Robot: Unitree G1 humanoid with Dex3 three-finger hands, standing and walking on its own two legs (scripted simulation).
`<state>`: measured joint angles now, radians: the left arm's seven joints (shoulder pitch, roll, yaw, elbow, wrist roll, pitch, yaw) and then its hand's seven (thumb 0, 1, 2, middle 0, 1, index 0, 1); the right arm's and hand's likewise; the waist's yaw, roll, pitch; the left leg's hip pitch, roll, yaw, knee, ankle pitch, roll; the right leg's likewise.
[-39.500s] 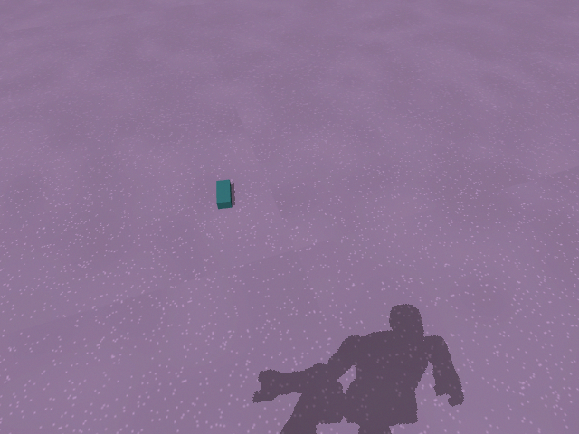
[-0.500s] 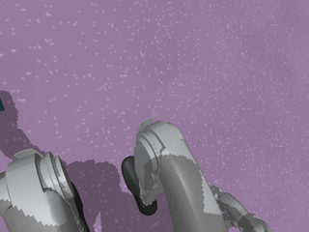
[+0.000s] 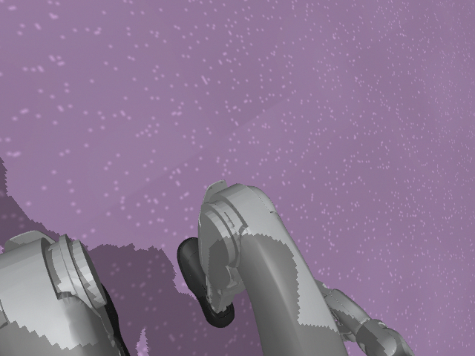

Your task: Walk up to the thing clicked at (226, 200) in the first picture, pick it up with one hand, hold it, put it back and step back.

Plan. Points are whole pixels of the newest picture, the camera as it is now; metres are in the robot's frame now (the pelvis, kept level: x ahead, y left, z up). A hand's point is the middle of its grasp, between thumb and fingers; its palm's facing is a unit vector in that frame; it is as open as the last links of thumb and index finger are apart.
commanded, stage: open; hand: left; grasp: from above
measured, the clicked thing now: out of the picture +0.43 +0.35 -0.28
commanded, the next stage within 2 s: withdraw in 1.04 s
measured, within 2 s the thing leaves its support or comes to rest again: neither
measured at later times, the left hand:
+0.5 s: hand out of the picture +0.42 +0.35 -0.25, palm faces -0.44 -0.17 -0.88, open 11.2 cm
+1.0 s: hand out of the picture +0.42 +0.36 -0.25, palm faces -0.44 -0.16 -0.88, open 13.4 cm
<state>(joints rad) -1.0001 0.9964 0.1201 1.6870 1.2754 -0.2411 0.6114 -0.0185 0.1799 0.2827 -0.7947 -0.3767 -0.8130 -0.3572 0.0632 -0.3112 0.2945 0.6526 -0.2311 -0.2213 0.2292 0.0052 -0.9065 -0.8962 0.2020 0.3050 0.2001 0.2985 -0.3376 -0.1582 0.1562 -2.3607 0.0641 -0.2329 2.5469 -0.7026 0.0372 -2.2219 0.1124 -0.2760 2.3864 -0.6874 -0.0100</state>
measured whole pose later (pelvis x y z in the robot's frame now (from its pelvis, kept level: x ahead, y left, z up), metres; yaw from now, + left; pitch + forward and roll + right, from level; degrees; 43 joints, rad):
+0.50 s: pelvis +0.00 +0.00 +0.00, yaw -1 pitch +26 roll -14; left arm -1.01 1.04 0.11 1.70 1.27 -0.27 0.60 0.00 -0.04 0.57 -0.46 -0.67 -0.48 -0.64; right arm 0.07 -0.34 0.31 0.65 -0.25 -0.22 0.23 0.01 -0.89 -0.89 0.20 0.31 0.20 0.30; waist -0.34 -0.16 0.18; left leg -2.35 0.07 -0.25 2.55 -0.70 0.03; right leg -2.21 0.12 -0.29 2.38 -0.67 -0.01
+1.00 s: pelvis +0.00 +0.00 +0.00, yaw +0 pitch +27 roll -15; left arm -1.01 1.04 0.10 1.69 1.27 -0.25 0.59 0.00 -0.38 0.87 -0.15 -0.97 -0.17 -0.95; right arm 0.06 -0.34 0.31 0.64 -0.24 -0.23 0.24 0.01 -0.89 -0.89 0.20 0.31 0.20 0.30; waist -0.34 -0.17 0.17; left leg -2.35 0.06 -0.25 2.55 -0.71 0.03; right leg -2.21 0.12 -0.29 2.38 -0.68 -0.01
